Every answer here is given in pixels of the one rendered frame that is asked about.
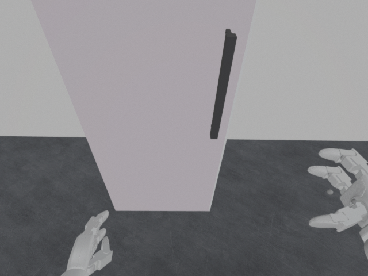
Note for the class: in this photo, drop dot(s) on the robot right hand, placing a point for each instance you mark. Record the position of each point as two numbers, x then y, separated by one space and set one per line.
350 214

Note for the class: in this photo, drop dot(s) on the fridge door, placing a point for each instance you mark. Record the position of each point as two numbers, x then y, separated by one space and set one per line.
142 76

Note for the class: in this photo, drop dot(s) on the handle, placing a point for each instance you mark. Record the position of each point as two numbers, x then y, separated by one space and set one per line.
225 69

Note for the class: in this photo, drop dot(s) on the robot left hand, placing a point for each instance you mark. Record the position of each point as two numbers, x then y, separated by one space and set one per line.
86 244

